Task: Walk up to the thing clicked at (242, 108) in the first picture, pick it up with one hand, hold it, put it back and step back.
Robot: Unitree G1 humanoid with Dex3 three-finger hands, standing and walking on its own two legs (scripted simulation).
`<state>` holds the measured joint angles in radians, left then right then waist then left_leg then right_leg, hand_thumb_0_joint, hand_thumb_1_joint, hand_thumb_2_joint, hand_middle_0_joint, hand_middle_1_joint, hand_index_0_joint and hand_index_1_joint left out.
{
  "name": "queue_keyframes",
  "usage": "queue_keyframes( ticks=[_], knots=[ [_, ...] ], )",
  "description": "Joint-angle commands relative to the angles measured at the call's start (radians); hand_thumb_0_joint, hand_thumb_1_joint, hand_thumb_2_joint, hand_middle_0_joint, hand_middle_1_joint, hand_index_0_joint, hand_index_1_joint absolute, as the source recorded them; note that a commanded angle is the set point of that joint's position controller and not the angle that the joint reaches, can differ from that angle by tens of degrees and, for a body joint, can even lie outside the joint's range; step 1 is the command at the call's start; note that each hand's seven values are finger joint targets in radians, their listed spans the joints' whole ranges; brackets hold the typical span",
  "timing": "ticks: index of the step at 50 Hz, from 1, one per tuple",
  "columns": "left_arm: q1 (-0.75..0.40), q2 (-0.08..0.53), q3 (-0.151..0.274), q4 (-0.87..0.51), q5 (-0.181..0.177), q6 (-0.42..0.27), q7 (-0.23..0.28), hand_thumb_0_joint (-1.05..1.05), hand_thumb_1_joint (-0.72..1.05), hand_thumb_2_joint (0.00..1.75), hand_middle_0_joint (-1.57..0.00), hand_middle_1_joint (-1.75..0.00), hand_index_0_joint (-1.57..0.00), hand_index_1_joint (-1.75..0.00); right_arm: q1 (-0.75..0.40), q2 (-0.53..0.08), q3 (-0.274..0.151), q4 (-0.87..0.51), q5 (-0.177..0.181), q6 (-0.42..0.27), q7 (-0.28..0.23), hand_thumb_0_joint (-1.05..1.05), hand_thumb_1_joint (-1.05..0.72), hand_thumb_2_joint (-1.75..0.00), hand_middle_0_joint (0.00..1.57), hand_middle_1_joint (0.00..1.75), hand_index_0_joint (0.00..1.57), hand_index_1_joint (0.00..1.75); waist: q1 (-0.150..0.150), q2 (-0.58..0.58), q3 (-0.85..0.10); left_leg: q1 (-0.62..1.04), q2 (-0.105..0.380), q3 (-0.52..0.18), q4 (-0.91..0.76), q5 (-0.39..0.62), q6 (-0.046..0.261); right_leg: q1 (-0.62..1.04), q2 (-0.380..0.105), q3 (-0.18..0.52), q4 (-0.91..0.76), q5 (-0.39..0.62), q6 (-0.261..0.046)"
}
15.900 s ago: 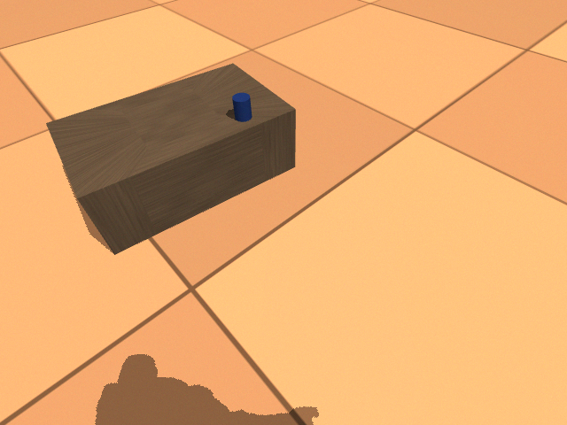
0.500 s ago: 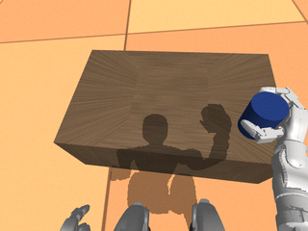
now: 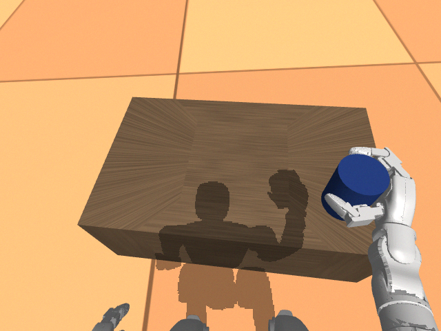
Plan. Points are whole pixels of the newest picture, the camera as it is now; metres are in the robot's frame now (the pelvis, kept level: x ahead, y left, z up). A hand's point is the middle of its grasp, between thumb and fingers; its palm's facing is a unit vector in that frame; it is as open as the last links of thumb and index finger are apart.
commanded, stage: lift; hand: right
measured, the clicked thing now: (351, 189) +0.37 -0.19 +0.03
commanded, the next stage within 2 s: hold in 0.34 s
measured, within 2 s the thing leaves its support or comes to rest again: neither
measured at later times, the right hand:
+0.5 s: hand (351, 182) +0.36 -0.18 +0.06, palm faces +0.22 +0.97 +0.01, open 10.7 cm
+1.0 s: hand (356, 187) +0.35 -0.18 +0.08, palm faces +0.22 +0.98 +0.01, open 10.7 cm
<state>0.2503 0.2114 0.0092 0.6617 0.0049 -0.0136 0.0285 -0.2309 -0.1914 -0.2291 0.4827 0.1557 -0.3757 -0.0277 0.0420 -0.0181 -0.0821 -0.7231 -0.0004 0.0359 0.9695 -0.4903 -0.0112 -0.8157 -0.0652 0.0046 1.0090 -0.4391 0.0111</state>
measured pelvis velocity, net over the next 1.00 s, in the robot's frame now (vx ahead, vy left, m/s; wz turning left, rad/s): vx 0.01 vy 0.00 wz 0.00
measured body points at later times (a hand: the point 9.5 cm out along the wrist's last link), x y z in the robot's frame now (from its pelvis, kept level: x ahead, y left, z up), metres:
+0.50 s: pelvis +0.01 +0.00 +0.02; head +0.08 +0.00 +0.46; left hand +0.13 +0.25 -0.10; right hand +0.35 -0.23 +0.07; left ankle -0.01 +0.13 -0.68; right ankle +0.03 -0.12 -0.68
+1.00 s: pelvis +0.01 +0.00 +0.02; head +0.06 -0.01 +0.47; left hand +0.14 +0.24 -0.09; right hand +0.33 -0.23 +0.08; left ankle -0.01 +0.13 -0.68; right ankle +0.03 -0.12 -0.68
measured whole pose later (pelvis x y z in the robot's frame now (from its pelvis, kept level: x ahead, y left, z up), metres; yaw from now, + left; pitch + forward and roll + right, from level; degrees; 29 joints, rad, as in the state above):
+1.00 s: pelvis +0.01 +0.00 +0.02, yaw +0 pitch +9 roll +1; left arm 0.23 0.20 0.01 0.66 0.00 0.01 0.04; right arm -0.13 -0.15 -0.14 0.38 0.15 -0.35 -0.07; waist 0.01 -0.01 -0.05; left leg -0.52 0.01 0.02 0.82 -0.44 -0.02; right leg -0.60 -0.05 -0.02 0.85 -0.39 0.01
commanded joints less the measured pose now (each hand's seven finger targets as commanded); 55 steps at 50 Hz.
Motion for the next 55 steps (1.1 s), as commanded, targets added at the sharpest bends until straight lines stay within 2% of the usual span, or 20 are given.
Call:
queue_keyframes(
  ticks=[1, 5, 7, 8, 10, 15, 16, 18, 19, 22, 32, 34, 36, 38, 41, 44, 49, 51, 52, 55],
  knots=[
    [0.028, 0.145, 0.055, -0.098, 0.002, -0.033, 0.018, 0.00, 0.91, 0.89, -0.19, -0.30, -0.19, -0.30, -0.248, -0.130, -0.019, -0.209, 0.003, -0.077, -0.008, 0.00, -0.09, -1.29, 1.24, 1.41, 1.29, 1.41, 0.012, -0.009, -0.337, 0.135, -0.023, -0.006, -0.148, 0.353, 0.018, 0.303, 0.026, 0.003, -0.137, 0.283, -0.028],
    [0.018, 0.138, 0.049, -0.107, 0.001, -0.028, 0.020, 0.00, 0.91, 0.89, -0.19, -0.30, -0.19, -0.30, -0.237, -0.134, -0.014, -0.237, -0.003, -0.081, -0.016, 0.00, -0.09, -1.29, 1.24, 1.41, 1.28, 1.41, -0.008, -0.019, -0.310, 0.154, -0.021, -0.009, -0.169, 0.347, 0.019, 0.311, 0.028, -0.002, -0.161, 0.281, -0.027],
    [0.024, 0.142, 0.055, -0.103, 0.003, -0.027, 0.020, 0.00, 0.91, 0.89, -0.19, -0.30, -0.20, -0.30, -0.250, -0.128, -0.014, -0.243, -0.003, -0.082, -0.020, 0.00, -0.09, -1.28, 1.23, 1.40, 1.28, 1.40, -0.002, -0.007, -0.319, 0.165, -0.020, -0.008, -0.175, 0.350, 0.018, 0.322, 0.028, -0.001, -0.167, 0.281, -0.028],
    [0.022, 0.140, 0.054, -0.105, 0.003, -0.029, 0.017, 0.00, 0.91, 0.89, -0.19, -0.31, -0.19, -0.30, -0.230, -0.104, 0.010, -0.236, -0.005, -0.080, -0.017, 0.00, -0.10, -1.29, 1.24, 1.41, 1.28, 1.41, -0.001, -0.016, -0.326, 0.165, -0.021, -0.006, -0.173, 0.364, 0.020, 0.344, 0.028, -0.001, -0.172, 0.305, -0.025],
    [0.026, 0.137, 0.053, -0.102, 0.004, -0.025, 0.018, 0.00, 0.91, 0.89, -0.19, -0.30, -0.20, -0.30, -0.248, -0.122, -0.001, -0.256, -0.008, -0.084, -0.023, 0.00, -0.10, -1.30, 1.25, 1.42, 1.29, 1.42, -0.007, -0.030, -0.335, 0.182, -0.019, -0.008, -0.178, 0.392, 0.019, 0.359, 0.028, -0.002, -0.172, 0.336, -0.025],
    [0.014, 0.137, 0.053, -0.106, 0.001, -0.022, 0.020, 0.00, 0.92, 0.89, -0.19, -0.31, -0.20, -0.30, -0.214, -0.094, 0.015, -0.224, -0.006, -0.077, -0.026, 0.00, -0.13, -1.28, 1.24, 1.40, 1.28, 1.40, -0.002, 0.003, -0.289, 0.180, -0.020, -0.003, -0.196, 0.363, 0.019, 0.363, 0.026, -0.002, -0.198, 0.310, -0.023],
    [0.007, 0.138, 0.054, -0.110, 0.001, -0.022, 0.018, 0.00, 0.91, 0.89, -0.19, -0.31, -0.20, -0.30, -0.209, -0.097, 0.014, -0.254, -0.002, -0.079, -0.027, 0.00, -0.13, -1.28, 1.24, 1.40, 1.28, 1.40, -0.013, -0.007, -0.288, 0.187, -0.020, -0.001, -0.196, 0.360, 0.021, 0.362, 0.026, -0.001, -0.205, 0.314, -0.021],
    [0.017, 0.138, 0.058, -0.109, 0.004, -0.019, 0.018, 0.00, 0.91, 0.89, -0.19, -0.31, -0.20, -0.30, -0.236, -0.119, 0.009, -0.320, -0.006, -0.084, -0.029, 0.00, -0.12, -1.29, 1.24, 1.41, 1.28, 1.41, -0.024, -0.028, -0.357, 0.223, -0.015, -0.010, -0.196, 0.426, 0.015, 0.405, 0.028, -0.007, -0.191, 0.371, -0.023],
    [0.023, 0.135, 0.055, -0.107, 0.001, -0.017, 0.019, 0.00, 0.91, 0.90, -0.19, -0.31, -0.20, -0.30, -0.185, -0.084, 0.030, -0.221, -0.010, -0.071, -0.025, 0.00, -0.13, -1.29, 1.24, 1.41, 1.28, 1.41, 0.001, 0.025, -0.322, 0.226, -0.014, -0.009, -0.203, 0.461, 0.007, 0.393, 0.029, -0.009, -0.183, 0.390, -0.030],
    [0.022, 0.131, 0.055, -0.103, 0.001, -0.016, 0.018, 0.00, 0.91, 0.89, -0.19, -0.31, -0.20, -0.30, -0.194, -0.084, 0.026, -0.242, -0.004, -0.070, -0.030, 0.00, -0.10, -1.27, 1.22, 1.39, 1.27, 1.39, -0.007, 0.039, -0.320, 0.256, -0.008, -0.016, -0.201, 0.517, 0.003, 0.374, 0.034, -0.016, -0.180, 0.415, -0.034],
    [-0.015, 0.127, 0.051, -0.114, 0.000, -0.008, 0.017, 0.00, 0.92, 0.90, -0.20, -0.31, -0.20, -0.31, -0.194, -0.096, 0.027, -0.297, -0.012, -0.072, -0.042, 0.00, -0.12, -1.29, 1.25, 1.41, 1.29, 1.41, -0.025, -0.016, -0.287, 0.251, -0.009, -0.014, -0.229, 0.418, 0.013, 0.396, 0.036, -0.017, -0.222, 0.344, -0.025],
    [-0.018, 0.143, 0.063, -0.124, 0.001, -0.012, 0.019, 0.00, 0.92, 0.90, -0.20, -0.32, -0.20, -0.31, -0.181, -0.060, 0.048, -0.282, -0.010, -0.068, -0.041, 0.00, -0.11, -1.29, 1.26, 1.42, 1.30, 1.42, -0.014, 0.004, -0.284, 0.229, -0.017, 0.000, -0.229, 0.373, 0.018, 0.408, 0.030, -0.005, -0.240, 0.327, -0.019],
    [-0.028, 0.134, 0.055, -0.123, 0.000, -0.009, 0.019, 0.00, 0.92, 0.90, -0.20, -0.32, -0.21, -0.31, -0.209, -0.105, 0.025, -0.342, -0.010, -0.074, -0.044, 0.00, -0.12, -1.29, 1.26, 1.41, 1.30, 1.41, -0.025, -0.031, -0.288, 0.252, -0.014, -0.006, -0.239, 0.375, 0.016, 0.418, 0.032, -0.010, -0.244, 0.321, -0.019],
    [-0.035, 0.126, 0.046, -0.127, -0.003, -0.008, 0.022, 0.00, 0.92, 0.90, -0.20, -0.32, -0.20, -0.31, -0.160, -0.075, 0.048, -0.296, -0.011, -0.064, -0.043, 0.00, -0.11, -1.28, 1.25, 1.40, 1.28, 1.40, -0.020, 0.015, -0.238, 0.254, -0.013, -0.006, -0.249, 0.360, 0.014, 0.389, 0.035, -0.015, -0.253, 0.294, -0.024],
    [-0.032, 0.123, 0.046, -0.123, -0.003, -0.011, 0.025, 0.00, 0.92, 0.90, -0.20, -0.31, -0.20, -0.31, -0.181, -0.083, 0.044, -0.321, -0.008, -0.064, -0.042, 0.00, -0.11, -1.28, 1.25, 1.40, 1.29, 1.40, -0.023, 0.014, -0.266, 0.262, -0.008, -0.016, -0.255, 0.394, 0.008, 0.408, 0.037, -0.019, -0.242, 0.317, -0.029],
    [-0.042, 0.127, 0.045, -0.123, -0.005, -0.012, 0.023, 0.00, 0.92, 0.89, -0.20, -0.32, -0.21, -0.31, -0.139, -0.052, 0.069, -0.271, -0.006, -0.049, -0.040, 0.00, -0.14, -1.28, 1.24, 1.39, 1.28, 1.39, -0.018, 0.012, -0.217, 0.244, -0.013, -0.006, -0.261, 0.337, 0.015, 0.395, 0.036, -0.015, -0.268, 0.275, -0.022],
    [-0.036, 0.130, 0.047, -0.127, -0.006, -0.014, 0.026, 0.00, 0.92, 0.90, -0.20, -0.32, -0.21, -0.31, -0.152, -0.068, 0.065, -0.342, -0.009, -0.045, -0.044, 0.00, -0.18, -1.29, 1.26, 1.40, 1.30, 1.40, -0.024, -0.005, -0.266, 0.268, -0.014, -0.002, -0.257, 0.374, 0.017, 0.444, 0.032, -0.012, -0.275, 0.327, -0.016],
    [-0.039, 0.132, 0.051, -0.128, -0.004, -0.018, 0.024, 0.00, 0.91, 0.90, -0.20, -0.32, -0.20, -0.31, -0.115, -0.042, 0.081, -0.306, -0.010, -0.039, -0.045, 0.00, -0.15, -1.29, 1.25, 1.40, 1.29, 1.40, -0.025, -0.002, -0.246, 0.259, -0.015, 0.004, -0.259, 0.367, 0.016, 0.443, 0.030, -0.009, -0.278, 0.329, -0.015],
    [-0.043, 0.131, 0.050, -0.131, -0.005, -0.018, 0.026, 0.00, 0.92, 0.90, -0.20, -0.32, -0.21, -0.31, -0.165, -0.070, 0.056, -0.372, -0.007, -0.044, -0.050, 0.00, -0.17, -1.29, 1.26, 1.41, 1.30, 1.41, -0.027, -0.009, -0.261, 0.267, -0.015, 0.001, -0.262, 0.369, 0.015, 0.454, 0.029, -0.010, -0.279, 0.326, -0.017],
    [-0.050, 0.115, 0.037, -0.130, -0.006, -0.017, 0.028, 0.00, 0.91, 0.90, -0.20, -0.31, -0.20, -0.31, -0.121, -0.054, 0.069, -0.324, -0.006, -0.037, -0.050, 0.00, -0.16, -1.29, 1.26, 1.41, 1.30, 1.41, -0.023, 0.024, -0.206, 0.274, -0.012, -0.002, -0.273, 0.353, 0.013, 0.411, 0.035, -0.014, -0.285, 0.296, -0.023]
  ],
)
